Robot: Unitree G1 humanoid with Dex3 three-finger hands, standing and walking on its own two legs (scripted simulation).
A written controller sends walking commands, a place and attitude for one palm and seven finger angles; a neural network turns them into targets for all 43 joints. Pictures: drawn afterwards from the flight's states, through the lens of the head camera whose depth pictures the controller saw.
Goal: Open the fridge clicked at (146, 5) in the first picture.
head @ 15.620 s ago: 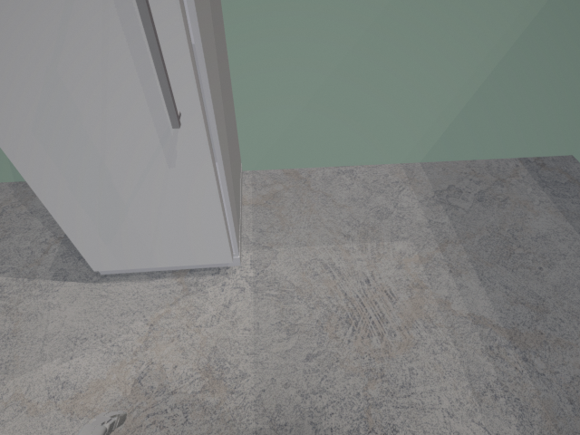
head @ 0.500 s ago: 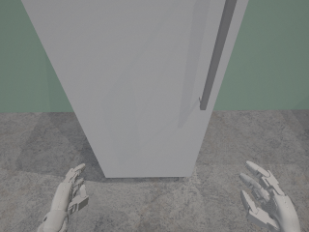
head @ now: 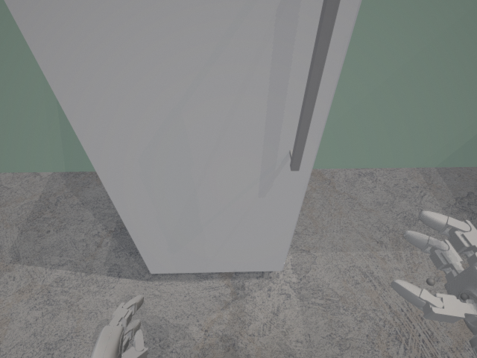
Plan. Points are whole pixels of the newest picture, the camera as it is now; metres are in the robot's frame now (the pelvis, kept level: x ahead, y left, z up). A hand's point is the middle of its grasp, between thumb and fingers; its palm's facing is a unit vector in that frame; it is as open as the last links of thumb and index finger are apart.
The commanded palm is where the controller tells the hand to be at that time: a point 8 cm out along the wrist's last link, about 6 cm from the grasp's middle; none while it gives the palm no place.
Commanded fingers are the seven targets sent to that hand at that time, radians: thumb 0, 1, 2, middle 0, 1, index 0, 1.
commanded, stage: raise the hand to about handle height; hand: right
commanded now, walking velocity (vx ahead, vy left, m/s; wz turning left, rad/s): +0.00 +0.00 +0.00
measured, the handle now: (314, 62) +0.53 -0.09 +0.25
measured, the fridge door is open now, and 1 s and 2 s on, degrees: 0 0 0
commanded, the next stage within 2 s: move the hooked fingers beside the handle in 1.24 s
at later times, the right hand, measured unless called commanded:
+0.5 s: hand out of the picture +0.25 -0.28 +0.16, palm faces +0.00 +1.00 -0.09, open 13.8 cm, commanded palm +0.21 -0.32 +0.18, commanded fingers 0.00 0.50 -0.30 0.30 1.20 0.30 1.20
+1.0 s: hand out of the picture +0.27 -0.26 +0.21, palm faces -0.01 +1.00 -0.10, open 14.0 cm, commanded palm +0.24 -0.30 +0.22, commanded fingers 0.00 0.50 -0.30 0.30 1.20 0.30 1.20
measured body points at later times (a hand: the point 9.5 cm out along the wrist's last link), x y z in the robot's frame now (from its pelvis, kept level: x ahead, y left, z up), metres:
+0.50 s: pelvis +0.00 -0.01 +0.02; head -0.01 -0.01 +0.47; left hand +0.21 +0.19 -0.03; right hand +0.24 -0.33 +0.16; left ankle +0.00 +0.12 -0.71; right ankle +0.04 -0.09 -0.71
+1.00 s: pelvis +0.01 +0.02 +0.03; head -0.02 +0.04 +0.47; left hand +0.19 +0.25 -0.04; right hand +0.26 -0.31 +0.22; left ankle +0.00 +0.12 -0.71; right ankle +0.04 -0.09 -0.71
